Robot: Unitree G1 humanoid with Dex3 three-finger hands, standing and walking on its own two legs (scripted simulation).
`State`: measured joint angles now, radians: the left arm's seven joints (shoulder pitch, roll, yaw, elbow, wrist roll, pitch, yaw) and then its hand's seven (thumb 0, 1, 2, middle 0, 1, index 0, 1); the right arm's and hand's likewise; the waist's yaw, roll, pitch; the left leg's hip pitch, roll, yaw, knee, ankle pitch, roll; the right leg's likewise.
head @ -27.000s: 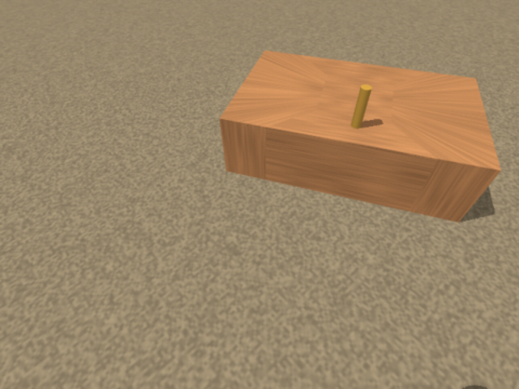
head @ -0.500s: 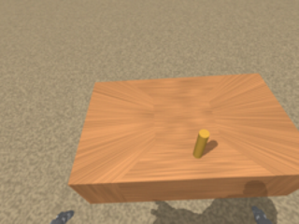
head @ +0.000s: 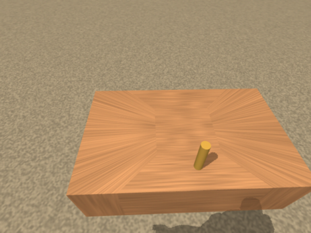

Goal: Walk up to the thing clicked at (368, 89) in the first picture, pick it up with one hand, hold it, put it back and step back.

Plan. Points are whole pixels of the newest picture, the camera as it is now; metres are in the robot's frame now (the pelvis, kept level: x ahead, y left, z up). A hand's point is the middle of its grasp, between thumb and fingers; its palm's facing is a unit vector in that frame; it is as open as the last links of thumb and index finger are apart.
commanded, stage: stand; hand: right
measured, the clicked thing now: (201, 156) +0.51 -0.20 -0.32
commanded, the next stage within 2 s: none
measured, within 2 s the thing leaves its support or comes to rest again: neither
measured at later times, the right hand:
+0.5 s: hand out of the picture +0.06 -0.23 -0.16, palm faces -0.02 +0.94 -0.34, open 8.7 cm
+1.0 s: hand out of the picture +0.08 -0.23 -0.15, palm faces -0.02 +0.94 -0.35, open 7.4 cm
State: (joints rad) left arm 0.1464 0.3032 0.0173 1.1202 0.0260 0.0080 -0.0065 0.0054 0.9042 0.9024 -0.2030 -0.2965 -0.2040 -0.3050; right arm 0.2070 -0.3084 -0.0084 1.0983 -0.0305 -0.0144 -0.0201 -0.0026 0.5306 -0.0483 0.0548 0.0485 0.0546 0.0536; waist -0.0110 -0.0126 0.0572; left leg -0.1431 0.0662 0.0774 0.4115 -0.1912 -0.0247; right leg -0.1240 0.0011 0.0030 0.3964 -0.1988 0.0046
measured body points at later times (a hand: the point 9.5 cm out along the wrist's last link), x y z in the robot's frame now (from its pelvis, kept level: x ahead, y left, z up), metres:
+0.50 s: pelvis +0.00 +0.02 +0.00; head +0.00 +0.02 +0.45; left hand +0.05 +0.31 -0.14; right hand +0.06 -0.28 -0.13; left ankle +0.02 +0.13 -0.74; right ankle +0.02 -0.12 -0.74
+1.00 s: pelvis +0.02 +0.02 +0.00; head +0.03 +0.03 +0.45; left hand +0.08 +0.31 -0.14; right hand +0.09 -0.28 -0.13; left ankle +0.02 +0.13 -0.74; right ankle +0.02 -0.12 -0.74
